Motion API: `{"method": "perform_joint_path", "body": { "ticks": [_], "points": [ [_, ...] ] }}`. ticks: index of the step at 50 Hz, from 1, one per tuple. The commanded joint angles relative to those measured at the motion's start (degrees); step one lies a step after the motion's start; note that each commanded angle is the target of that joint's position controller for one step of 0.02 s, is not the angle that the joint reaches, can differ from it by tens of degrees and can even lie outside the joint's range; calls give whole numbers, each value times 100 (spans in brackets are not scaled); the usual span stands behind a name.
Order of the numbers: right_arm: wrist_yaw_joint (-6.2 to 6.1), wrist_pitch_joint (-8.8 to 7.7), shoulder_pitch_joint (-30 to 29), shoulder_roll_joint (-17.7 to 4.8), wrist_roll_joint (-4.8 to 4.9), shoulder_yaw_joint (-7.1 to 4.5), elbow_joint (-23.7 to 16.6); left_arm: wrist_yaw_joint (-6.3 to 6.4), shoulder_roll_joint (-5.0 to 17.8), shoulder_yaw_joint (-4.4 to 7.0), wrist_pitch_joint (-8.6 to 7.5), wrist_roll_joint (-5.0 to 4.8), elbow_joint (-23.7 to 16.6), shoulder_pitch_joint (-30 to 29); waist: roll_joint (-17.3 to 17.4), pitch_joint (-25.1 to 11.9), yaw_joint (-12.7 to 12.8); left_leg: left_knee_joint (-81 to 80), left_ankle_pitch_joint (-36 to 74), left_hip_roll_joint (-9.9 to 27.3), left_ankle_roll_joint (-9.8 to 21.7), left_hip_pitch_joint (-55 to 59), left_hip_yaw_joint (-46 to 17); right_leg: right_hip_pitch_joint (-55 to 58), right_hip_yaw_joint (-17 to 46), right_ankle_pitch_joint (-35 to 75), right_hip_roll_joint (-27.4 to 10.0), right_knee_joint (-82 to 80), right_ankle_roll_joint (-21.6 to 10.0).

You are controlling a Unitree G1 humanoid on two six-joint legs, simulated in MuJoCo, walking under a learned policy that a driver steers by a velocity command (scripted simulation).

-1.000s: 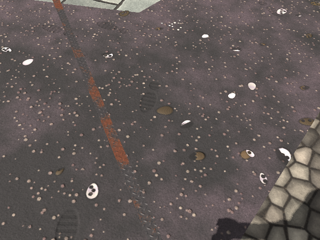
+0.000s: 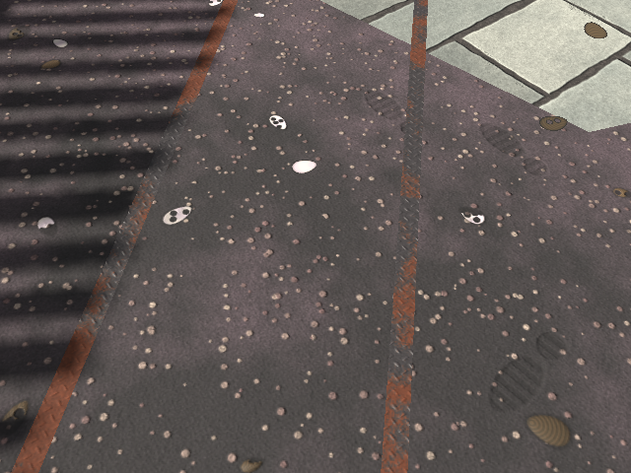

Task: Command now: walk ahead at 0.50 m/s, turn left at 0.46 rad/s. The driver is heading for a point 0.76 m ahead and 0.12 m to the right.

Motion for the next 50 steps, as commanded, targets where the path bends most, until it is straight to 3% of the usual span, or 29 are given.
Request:
{"method": "perform_joint_path", "body": {
  "ticks": [1, 5, 9, 12, 13, 14, 15, 16, 17, 18, 19, 22, 24, 28, 32, 35, 38, 40, 41, 42, 43, 44, 45, 46, 48, 50],
  "points": [
    [-15, -129, 239, -761, 9, -157, -286, -24, 378, 74, 19, -6, -333, -143, 440, -74, -1, -816, 1763, 1464, 622, 208, -1281, -303, -202, 738, 86, -680, 60],
    [-53, -171, 691, -723, -7, -112, -131, -81, 323, 16, -32, -44, -517, -776, 505, -44, -279, -706, 2236, 1521, 428, 810, -1201, -377, -262, 1342, 227, -1570, -70],
    [-120, -175, 908, -788, -81, -83, -29, -120, 372, -13, -111, -90, -726, -1261, 555, 107, -408, -516, 2674, 1733, 401, 1276, -1267, -230, -362, 1207, 436, -2217, -302],
    [-166, -199, 619, -925, -105, -88, -27, -79, 529, 50, -168, -110, -590, -641, 656, 8, -13, -37, 3930, 1801, 176, 1212, -1156, 912, -426, 625, 737, -2683, -599],
    [-157, -207, 554, -982, -121, -96, -8, -18, 641, 111, -194, -123, -399, -50, 635, -296, 240, 620, 4667, 1693, 97, 1192, -1050, 1658, -514, 415, 946, -2816, -706],
    [-131, -213, 479, -963, -108, -79, 1, 56, 756, 172, -247, -95, -148, 807, 430, -769, 660, 1685, 4551, 1432, -7, 874, -795, 2780, -463, 616, 883, -3132, -862],
    [-110, -242, 520, -654, -76, 16, -162, 151, 1143, 264, -285, 35, -36, 1752, -100, -1519, 975, 3310, 2826, 1121, -104, -96, -591, 4170, 858, -70, -332, -3197, -1156],
    [-83, -224, 1299, -238, 118, 72, -179, 117, 1690, 413, -245, 77, 66, 1891, -1550, -2003, 568, 5156, -1554, -11, -355, -1921, -150, 5284, 3667, -316, -1697, -3860, -1959],
    [-119, -194, 954, -681, -105, 17, -93, 45, 1159, 309, -183, -122, 35, 1463, -548, -1394, 461, 5554, -1648, 310, -256, -2463, -618, 4691, 3961, -774, -1479, -4214, -1841],
    [-77, -193, 517, -669, -109, 7, -164, 25, 804, 222, -181, -176, -44, 932, -120, -639, 311, 5426, -1133, 576, -265, -2525, -585, 3886, 2945, -699, -1285, -4274, -1738],
    [-41, -197, 252, -571, -113, 49, -219, 8, 577, 161, -209, -139, -34, 702, 109, -349, 248, 5151, -843, 772, -284, -2425, -500, 3381, 2310, -124, -1001, -4428, -1610],
    [62, -44, 281, -412, -220, 94, -184, 25, 445, 92, -328, -175, 203, 807, -284, -248, 20, 4629, -629, 1028, -435, -1999, -252, 2798, 1259, 1061, -499, -4701, -1390],
    [104, 5, 144, -347, -239, 119, -208, 6, 532, 114, -407, -225, 357, 1026, -251, -214, -7, 4431, -483, 1121, -528, -2193, -102, 2817, 976, 1447, -441, -4853, -1464],
    [143, 23, -869, -276, -225, 184, -506, 1, 551, 115, -406, -246, 585, 1380, -187, 75, 173, 3520, 255, 1382, -727, -2895, 185, 3017, 540, 1660, -272, -5158, -1464],
    [163, -13, -1681, -116, -177, 289, -726, 0, 602, 114, -402, -248, 774, 1695, -212, 125, 381, 2242, 910, 1289, -766, -2647, 441, 3179, 176, 2190, -145, -5082, -1331],
    [143, -36, -2067, -164, -156, 299, -831, 29, 647, 112, -379, -212, 911, 1914, -226, 160, 486, 1703, 943, 1168, -659, -2493, 524, 3550, 163, 2523, -305, -4904, -1310],
    [104, -85, -2096, -272, -166, 257, -889, 85, 716, 119, -336, -180, 1012, 1919, -225, 183, 375, 1358, 476, 1039, -470, -2187, 472, 3886, 338, 3215, -518, -4485, -1265],
    [30, -167, -1214, -415, -196, 171, -615, 108, 824, 140, -305, -178, 1011, 1719, -183, -235, -60, 906, 169, 746, -303, -1012, 530, 3850, 299, 4299, -396, -3458, -1131],
    [-37, -245, -289, -609, -268, 83, -314, 99, 760, 112, -299, -212, 988, 1661, 49, -786, -439, 650, 372, 877, -146, 313, 387, 3340, 111, 3939, -116, -2392, -1022],
    [-129, -290, 719, -1113, -406, -46, -193, 84, 490, 31, -323, -252, 751, 1624, 710, -1610, -761, 562, -134, 2295, 128, 1781, -1063, 2218, -130, 1926, 272, -696, -913],
    [-113, -212, 691, -1546, -368, -166, -168, 95, -35, -54, -283, -417, 723, 2410, 1896, -2125, -343, -128, -563, 3579, 726, 2742, -3367, 464, -338, -1798, 1164, 916, -763],
    [-81, -155, 266, -1025, -196, -79, -261, 146, 661, 116, -191, -236, 854, 1973, 741, -1440, -317, -316, -1149, 3260, 558, 2015, -3168, 107, 167, -1471, 784, 1254, -838],
    [-68, -171, -264, -646, -162, 34, -319, 93, 593, 141, -195, -241, 773, 1611, 562, -675, -131, -522, -1005, 2991, 388, 1218, -2265, 96, 225, -925, 576, 1105, -844],
    [-51, -212, -498, -429, -161, 84, -314, 58, 428, 114, -181, -249, 767, 1474, 519, -345, -14, -757, -460, 2732, 234, 676, -1611, 264, 184, -596, 402, 896, -805],
    [-99, -293, -552, -277, -125, 125, -218, -27, 317, 126, -33, -127, 816, 1516, 718, -142, 198, -965, 205, 2377, -14, 146, -718, 571, 111, -344, 259, 700, -686],
    [-107, -400, -378, -309, -85, 106, -125, -93, 206, 130, 70, -120, 761, 1394, 632, -159, 264, -1055, 774, 2330, -24, 106, -298, 507, 53, -116, 250, 712, -617]
  ]
}}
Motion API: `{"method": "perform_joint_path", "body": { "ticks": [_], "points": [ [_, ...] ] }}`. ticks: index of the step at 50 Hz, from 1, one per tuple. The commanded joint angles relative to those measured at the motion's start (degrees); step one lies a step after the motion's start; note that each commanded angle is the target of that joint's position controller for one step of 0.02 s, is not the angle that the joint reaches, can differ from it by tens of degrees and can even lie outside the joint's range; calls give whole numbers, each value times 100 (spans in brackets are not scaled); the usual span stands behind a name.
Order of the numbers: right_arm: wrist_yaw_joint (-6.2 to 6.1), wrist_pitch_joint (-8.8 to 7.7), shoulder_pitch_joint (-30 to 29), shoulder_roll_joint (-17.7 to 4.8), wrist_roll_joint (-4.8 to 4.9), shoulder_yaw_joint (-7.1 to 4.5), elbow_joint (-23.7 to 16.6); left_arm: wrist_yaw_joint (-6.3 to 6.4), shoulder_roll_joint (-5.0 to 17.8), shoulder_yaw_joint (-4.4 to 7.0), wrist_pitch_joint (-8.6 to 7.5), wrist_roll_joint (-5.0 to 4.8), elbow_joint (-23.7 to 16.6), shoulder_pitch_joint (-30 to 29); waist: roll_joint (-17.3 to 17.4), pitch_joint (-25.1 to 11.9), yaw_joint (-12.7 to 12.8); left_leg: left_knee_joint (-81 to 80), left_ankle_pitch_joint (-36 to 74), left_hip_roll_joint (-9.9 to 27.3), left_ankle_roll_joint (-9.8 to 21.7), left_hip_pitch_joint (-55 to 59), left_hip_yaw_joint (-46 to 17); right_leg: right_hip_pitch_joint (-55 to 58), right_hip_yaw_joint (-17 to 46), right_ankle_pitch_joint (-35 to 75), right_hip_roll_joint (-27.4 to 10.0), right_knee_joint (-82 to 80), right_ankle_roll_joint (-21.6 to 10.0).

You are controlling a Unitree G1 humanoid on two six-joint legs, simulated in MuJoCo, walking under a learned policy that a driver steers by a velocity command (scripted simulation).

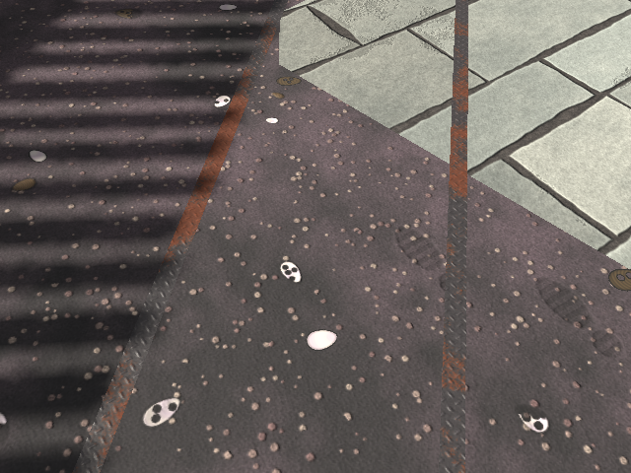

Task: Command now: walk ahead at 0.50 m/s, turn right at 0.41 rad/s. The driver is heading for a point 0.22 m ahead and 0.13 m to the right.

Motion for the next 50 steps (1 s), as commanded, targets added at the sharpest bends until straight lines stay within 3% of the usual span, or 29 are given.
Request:
{"method": "perform_joint_path", "body": {
  "ticks": [1, 2, 6, 8, 10, 12, 14, 15, 16, 17, 18, 19, 20, 21, 23, 26, 29, 32, 33, 34, 36, 39, 42, 50],
  "points": [
    [-36, -187, 370, -546, 85, -138, -87, -100, 170, 73, 113, 46, -253, 178, 630, -49, 24, -1423, 869, 1574, 352, 517, -1085, -844, 157, 490, -334, 171, 95],
    [-42, -202, 446, -571, 88, -153, -48, -123, 158, 75, 133, 53, -316, -6, 612, -7, 10, -1468, 957, 1559, 354, 571, -910, -1051, 131, 682, -370, 124, 124],
    [-53, -180, 662, -461, 52, -95, 175, -114, -21, -4, 100, 69, -509, -542, 614, 192, 33, -1097, 3418, 1290, 401, 462, -71, -956, -122, 1253, -156, -1119, 267],
    [-58, -154, 748, -509, 73, -85, 269, -108, -142, -91, 70, 66, -590, -913, 715, 163, -87, -953, 3879, 1183, 365, 450, 183, -512, -401, 1615, 14, -2021, 243],
    [-71, -112, 958, -576, 80, -90, 418, -81, -122, -126, 52, 81, -614, -1080, 767, 49, -186, -739, 4216, 1247, 377, 785, 188, -267, -555, 1709, 157, -2492, 182],
    [-101, -48, 1008, -626, 71, -106, 532, -38, -19, -122, 8, 104, -585, -990, 854, -35, -137, -374, 4505, 1382, 382, 1099, 106, -67, -534, 1421, 223, -2750, 35],
    [-147, 22, 938, -673, 88, -130, 596, 14, 148, -70, -70, 147, -416, -536, 846, -223, 59, 349, 4696, 1416, 324, 1315, 7, 416, -497, 1201, 371, -3192, -162],
    [-152, 70, 895, -683, 123, -135, 620, 41, 224, -32, -158, 200, -235, -69, 571, -440, 303, 1121, 4239, 1246, 187, 1240, 104, 1046, -469, 1852, 419, -3857, -252],
    [-153, 71, 1062, -609, 148, -109, 547, 84, 611, 55, -248, 267, -119, 344, 108, -915, 381, 2101, 2747, 969, -15, 591, 204, 2151, 115, 4281, -284, -3809, -408],
    [-134, 103, 1724, 51, 317, 61, 487, 146, 979, 145, -233, 242, -85, 573, -1055, -1859, 190, 3855, -1751, 163, -204, -810, 173, 3885, 1689, 7506, -1987, -3217, -1434],
    [-141, 256, 1759, -234, 319, -17, 701, 160, 684, 69, -171, -117, -46, 588, -505, -2408, 213, 4290, -2768, -4, -284, -803, -769, 3664, 2022, 7409, -2188, -3416, -1866],
    [-132, 332, 1375, -348, 201, -68, 628, 186, 577, 30, -118, -168, -122, 130, -318, -1705, 120, 4358, -2679, 127, -305, -972, -966, 2933, 1675, 6174, -1963, -3847, -1762],
    [-130, 356, 975, -259, 87, -57, 579, 226, 332, -56, -82, -118, -161, -321, -211, -952, 17, 4100, -2434, 221, -316, -1105, -1001, 2219, 1448, 5116, -1706, -4206, -1521],
    [-134, 390, 816, -214, 18, -59, 602, 274, 137, -131, -67, -85, -171, -607, -138, -507, -132, 3693, -2095, 332, -359, -946, -1048, 1622, 1155, 4586, -1444, -4475, -1266],
    [-135, 514, 1112, -56, -32, -29, 798, 315, 66, -179, -52, -16, -125, -820, -230, -466, -370, 3031, -1719, 281, -426, -264, -919, 1002, 688, 3957, -1071, -4665, -940],
    [-193, 632, 1107, 50, 29, -2, 940, 274, 208, -156, -68, 23, 2, -722, -264, -635, -338, 2174, -1578, 198, -448, 30, -812, 961, 655, 2696, -958, -4785, -837],
    [-219, 695, 883, 10, 42, 2, 1002, 248, 285, -128, 20, 9, 112, -749, -436, -481, -260, 1522, -1087, 195, -417, 246, -741, 628, 820, 471, -881, -5086, -669],
    [-202, 635, 947, 21, -24, 34, 1133, 248, 264, -112, 153, -76, 201, -791, -197, -68, -347, 349, -316, 277, -271, 783, -792, -30, 900, -1238, -725, -5238, -190],
    [-208, 576, 956, -75, -67, 42, 1124, 244, 215, -109, 175, -78, 245, -694, -18, 93, -291, -80, -435, 574, -205, 729, -1145, -74, 868, -1265, -613, -5134, 21],
    [-209, 527, 766, -252, -11, 22, 1108, 230, 133, -97, 204, -132, 260, -537, 448, 360, -56, -331, -1110, 749, -124, -32, -1502, 211, 560, -823, -265, -5037, 156],
    [-194, 406, 541, -75, 69, 77, 1151, 202, 25, -119, 193, -86, 398, -437, 812, 304, 73, -836, -1549, 819, -193, -921, -1648, 1445, 352, 353, -140, -4505, 164],
    [-221, 326, 497, -89, 104, 72, 1185, 200, 64, -123, 133, -32, 591, -248, 577, 115, 117, -825, -1053, 717, -244, -682, -1509, 1703, 396, 715, -222, -4437, 122],
    [-221, 343, 741, 5, 89, 88, 1291, 224, -7, -160, 105, -56, 714, -260, 328, 143, 3, -667, -734, 658, -181, -324, -1407, 1420, 426, 624, -255, -4548, 138],
    [-225, 353, 928, 64, 90, 119, 1435, 277, -98, -223, 102, -61, 984, -92, 208, 155, -62, -576, -429, 633, -130, -144, -1348, 1394, 412, 812, -274, -4533, 174]
  ]
}}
